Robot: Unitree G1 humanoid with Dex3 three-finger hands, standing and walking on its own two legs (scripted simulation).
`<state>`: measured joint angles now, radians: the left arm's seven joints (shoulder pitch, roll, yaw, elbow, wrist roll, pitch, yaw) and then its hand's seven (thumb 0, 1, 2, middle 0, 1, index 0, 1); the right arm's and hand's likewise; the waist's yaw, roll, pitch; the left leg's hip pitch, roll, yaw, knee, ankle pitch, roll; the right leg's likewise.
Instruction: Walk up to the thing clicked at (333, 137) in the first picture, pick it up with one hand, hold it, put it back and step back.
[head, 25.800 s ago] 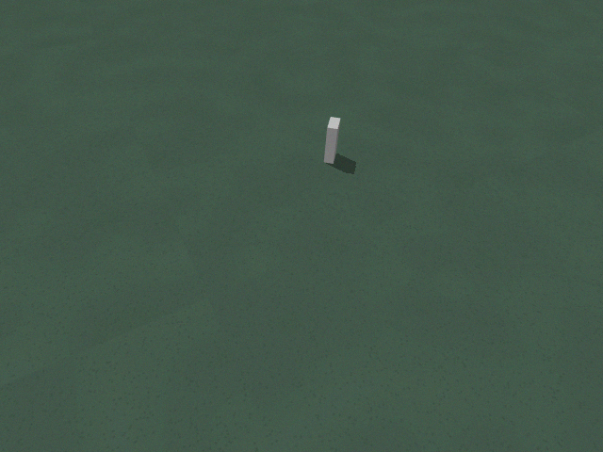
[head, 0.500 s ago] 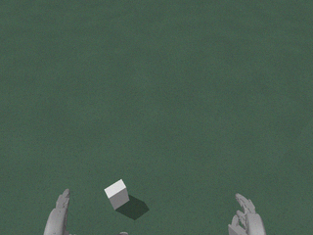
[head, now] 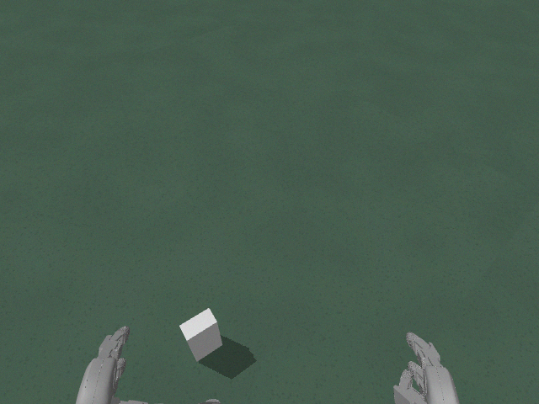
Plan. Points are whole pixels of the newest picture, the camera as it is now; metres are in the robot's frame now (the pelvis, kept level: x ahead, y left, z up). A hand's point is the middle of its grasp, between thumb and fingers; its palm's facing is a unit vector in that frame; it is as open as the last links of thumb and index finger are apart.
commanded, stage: stand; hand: left
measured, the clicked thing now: (202, 336) +0.42 +0.20 -0.62
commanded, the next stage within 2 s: none
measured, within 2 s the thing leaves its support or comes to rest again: neither
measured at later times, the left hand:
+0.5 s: hand out of the picture +0.07 +0.26 -0.12, palm faces -0.02 -0.94 -0.34, open 7.5 cm
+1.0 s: hand out of the picture +0.02 +0.26 -0.11, palm faces -0.03 -0.94 -0.35, open 7.4 cm
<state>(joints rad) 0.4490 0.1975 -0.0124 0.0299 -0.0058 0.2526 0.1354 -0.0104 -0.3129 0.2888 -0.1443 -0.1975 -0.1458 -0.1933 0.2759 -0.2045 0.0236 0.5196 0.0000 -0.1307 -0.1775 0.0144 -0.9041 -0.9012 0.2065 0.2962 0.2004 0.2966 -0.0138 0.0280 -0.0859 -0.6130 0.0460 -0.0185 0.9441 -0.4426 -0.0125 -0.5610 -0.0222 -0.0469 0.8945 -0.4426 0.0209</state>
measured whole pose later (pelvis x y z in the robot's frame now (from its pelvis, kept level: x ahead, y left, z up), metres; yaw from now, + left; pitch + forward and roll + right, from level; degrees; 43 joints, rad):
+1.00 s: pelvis -0.02 +0.01 +0.05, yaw +0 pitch -4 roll +0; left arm 0.18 0.33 -0.01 1.14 0.03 -0.01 0.01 0.00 0.91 0.90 -0.20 -0.30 -0.20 -0.30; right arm 0.14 -0.32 -0.03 1.13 -0.03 0.01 0.01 0.01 -0.91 -0.90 0.21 0.30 0.20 0.30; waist 0.01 0.01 0.05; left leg -0.15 -0.01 0.03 0.37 -0.15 0.01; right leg -0.14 -0.06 -0.02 0.39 -0.18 0.04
